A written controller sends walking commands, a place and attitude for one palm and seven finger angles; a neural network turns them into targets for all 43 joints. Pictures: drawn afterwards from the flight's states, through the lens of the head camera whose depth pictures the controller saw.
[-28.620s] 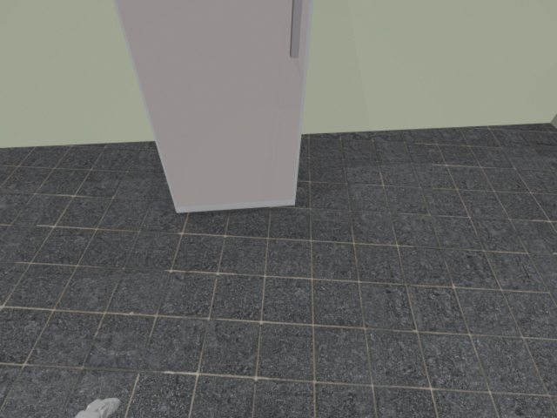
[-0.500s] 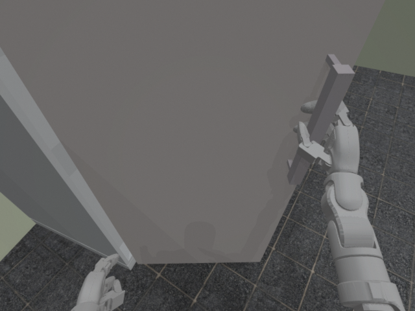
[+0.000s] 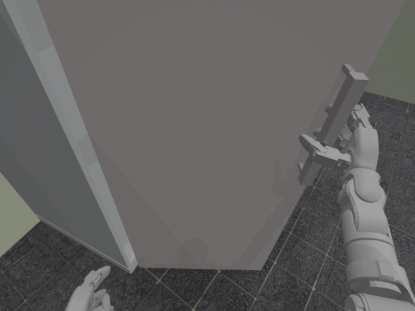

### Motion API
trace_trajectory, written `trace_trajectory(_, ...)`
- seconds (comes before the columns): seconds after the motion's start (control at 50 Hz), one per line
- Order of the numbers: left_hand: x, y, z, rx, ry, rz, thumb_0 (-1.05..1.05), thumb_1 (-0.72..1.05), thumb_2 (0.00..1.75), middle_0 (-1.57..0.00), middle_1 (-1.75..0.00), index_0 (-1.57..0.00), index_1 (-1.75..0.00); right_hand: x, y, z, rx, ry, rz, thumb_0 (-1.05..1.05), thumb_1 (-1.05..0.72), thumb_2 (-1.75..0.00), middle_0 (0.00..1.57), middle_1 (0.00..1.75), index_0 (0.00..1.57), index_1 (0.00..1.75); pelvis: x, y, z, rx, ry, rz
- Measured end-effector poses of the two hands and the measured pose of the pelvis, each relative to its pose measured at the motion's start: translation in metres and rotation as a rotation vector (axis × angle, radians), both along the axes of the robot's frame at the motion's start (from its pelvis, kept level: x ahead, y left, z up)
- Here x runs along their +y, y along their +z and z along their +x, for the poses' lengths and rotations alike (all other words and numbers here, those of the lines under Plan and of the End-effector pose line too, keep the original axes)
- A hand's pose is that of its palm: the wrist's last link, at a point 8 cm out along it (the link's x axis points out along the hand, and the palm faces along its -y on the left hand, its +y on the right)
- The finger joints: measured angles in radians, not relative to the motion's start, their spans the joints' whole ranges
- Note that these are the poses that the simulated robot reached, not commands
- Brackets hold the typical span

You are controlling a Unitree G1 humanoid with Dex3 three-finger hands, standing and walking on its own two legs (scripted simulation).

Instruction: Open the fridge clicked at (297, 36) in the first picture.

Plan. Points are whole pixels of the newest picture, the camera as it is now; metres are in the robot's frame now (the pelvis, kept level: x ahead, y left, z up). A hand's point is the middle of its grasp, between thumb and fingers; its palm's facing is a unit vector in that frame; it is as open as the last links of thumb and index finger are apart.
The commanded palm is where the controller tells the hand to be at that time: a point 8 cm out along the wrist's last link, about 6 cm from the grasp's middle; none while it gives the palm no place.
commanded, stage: loosen the grip on the handle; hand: right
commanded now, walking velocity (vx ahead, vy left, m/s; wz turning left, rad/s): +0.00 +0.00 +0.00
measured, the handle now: (323, 132) +0.44 -0.18 +0.16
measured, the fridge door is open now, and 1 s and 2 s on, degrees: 64 63 63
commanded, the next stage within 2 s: slip the hand off the handle in 0.34 s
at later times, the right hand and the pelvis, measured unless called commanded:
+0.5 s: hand (334, 148) +0.40 -0.19 +0.16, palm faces +0.17 +0.98 -0.12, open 14.6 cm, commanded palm +0.37 -0.25 +0.17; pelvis +0.03 +0.01 +0.00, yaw -1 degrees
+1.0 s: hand (370, 153) +0.39 -0.26 +0.16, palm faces +0.19 +0.97 -0.14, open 14.7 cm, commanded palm +0.35 -0.30 +0.17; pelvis +0.04 -0.01 -0.01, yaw -1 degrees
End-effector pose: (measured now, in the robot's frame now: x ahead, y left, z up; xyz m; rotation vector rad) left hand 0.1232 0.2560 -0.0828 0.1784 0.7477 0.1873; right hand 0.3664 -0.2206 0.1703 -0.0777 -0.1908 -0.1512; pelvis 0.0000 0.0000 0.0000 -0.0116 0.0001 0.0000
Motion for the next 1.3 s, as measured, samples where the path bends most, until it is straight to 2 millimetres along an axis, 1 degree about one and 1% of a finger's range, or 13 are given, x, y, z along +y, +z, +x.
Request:
trace_trajectory(0.08, 0.019, -0.006, -0.019, 0.056, 0.013, 0.025, 0.01, 0.9, 0.9, -0.2, -0.3, -0.2, -0.3, 0.002, -0.005, -0.011, -0.074, -0.035, -0.041, -0.01, 0.09, -0.42, 0.44, 1.38, 0.26, 1.29, 0.009, -0.004, 0.0, -0.001, 0.0, -0.004)
trace_trajectory(0.16, 0.028, -0.013, -0.026, 0.114, 0.017, 0.04, 0.01, 0.91, 0.9, -0.2, -0.3, -0.2, -0.3, 0.004, -0.009, -0.015, -0.088, -0.006, -0.118, 0.0, 0.32, -0.31, 0.42, 1.35, 0.28, 1.28, 0.017, -0.005, 0.001, 0.005, -0.006, -0.001)
trace_trajectory(0.22, 0.029, -0.016, -0.021, 0.132, 0.019, 0.041, 0.02, 0.91, 0.9, -0.2, -0.3, -0.2, -0.3, 0.0, -0.008, -0.016, -0.087, 0.022, -0.131, 0.0, 0.42, -0.26, 0.43, 1.34, 0.29, 1.27, 0.019, -0.005, 0.004, 0.012, -0.005, 0.002)
trace_trajectory(0.3, 0.023, -0.017, -0.003, 0.111, 0.01, 0.031, 0.02, 0.91, 0.9, -0.2, -0.3, -0.2, -0.3, -0.004, -0.006, -0.01, -0.069, 0.052, -0.112, -0.01, 0.5, -0.22, 0.46, 1.32, 0.29, 1.23, 0.02, -0.003, 0.011, 0.026, -0.009, 0.007)
trace_trajectory(0.4, 0.009, -0.013, 0.029, 0.051, -0.022, 0.013, 0.02, 0.91, 0.9, -0.2, -0.3, -0.2, -0.3, -0.01, -0.007, 0.001, -0.045, 0.044, -0.059, -0.01, 0.54, -0.2, 0.46, 1.27, 0.27, 1.19, 0.017, -0.003, 0.021, 0.045, -0.012, 0.007)
trace_trajectory(0.5, -0.006, -0.007, 0.059, -0.012, -0.063, -0.006, 0.01, 0.91, 0.9, -0.2, -0.3, -0.2, -0.3, -0.023, -0.01, 0.002, -0.029, -0.014, -0.063, -0.01, 0.55, -0.2, 0.38, 1.21, 0.26, 1.16, 0.011, -0.003, 0.032, 0.057, -0.013, 0.005)
trace_trajectory(0.56, -0.014, -0.005, 0.07, -0.022, -0.079, -0.008, 0.01, 0.9, 0.9, -0.2, -0.3, -0.2, -0.3, -0.038, -0.009, 0.003, -0.035, -0.043, -0.073, -0.01, 0.55, -0.2, 0.34, 1.19, 0.26, 1.15, 0.009, -0.004, 0.036, 0.062, -0.015, 0.005)
trace_trajectory(0.64, -0.021, -0.003, 0.078, -0.021, -0.091, -0.002, 0.01, 0.9, 0.9, -0.2, -0.3, -0.2, -0.3, -0.054, -0.006, 0.0, -0.05, -0.043, -0.08, -0.01, 0.55, -0.2, 0.3, 1.17, 0.25, 1.15, 0.004, -0.005, 0.042, 0.063, -0.02, 0.011)
trace_trajectory(0.82, -0.031, -0.006, 0.077, -0.001, -0.076, 0.009, 0.01, 0.9, 0.9, -0.2, -0.3, -0.2, -0.3, -0.065, -0.011, -0.003, -0.018, 0.008, -0.071, -0.01, 0.55, -0.2, 0.26, 1.15, 0.25, 1.15, -0.01, -0.005, 0.048, 0.06, -0.027, 0.018)
trace_trajectory(0.96, -0.036, -0.009, 0.066, 0.018, -0.068, 0.012, 0.01, 0.9, 0.9, -0.2, -0.3, -0.2, -0.3, -0.08, -0.008, -0.007, -0.032, -0.023, -0.082, -0.01, 0.55, -0.2, 0.26, 1.15, 0.25, 1.15, -0.014, -0.006, 0.045, 0.059, -0.023, 0.02)
trace_trajectory(1.1, -0.035, -0.012, 0.052, 0.035, -0.056, 0.012, 0.01, 0.9, 0.9, -0.2, -0.3, -0.2, -0.3, -0.094, -0.004, -0.016, -0.026, -0.026, -0.085, -0.01, 0.55, -0.2, 0.26, 1.15, 0.25, 1.15, -0.014, -0.007, 0.04, 0.056, -0.024, 0.023)
trace_trajectory(1.2, -0.033, -0.011, 0.05, 0.015, -0.058, 0.009, 0.01, 0.9, 0.9, -0.2, -0.3, -0.2, -0.3, -0.086, -0.008, -0.035, -0.027, 0.002, -0.08, -0.01, 0.55, -0.2, 0.26, 1.15, 0.25, 1.15, -0.015, -0.007, 0.038, 0.049, -0.022, 0.023)
trace_trajectory(1.3, -0.034, -0.006, 0.057, -0.034, -0.078, 0.006, 0.02, 0.9, 0.9, -0.2, -0.3, -0.2, -0.3, -0.075, -0.012, -0.059, -0.041, 0.002, -0.078, -0.01, 0.55, -0.2, 0.26, 1.15, 0.25, 1.15, -0.012, -0.007, 0.034, 0.032, -0.023, 0.02)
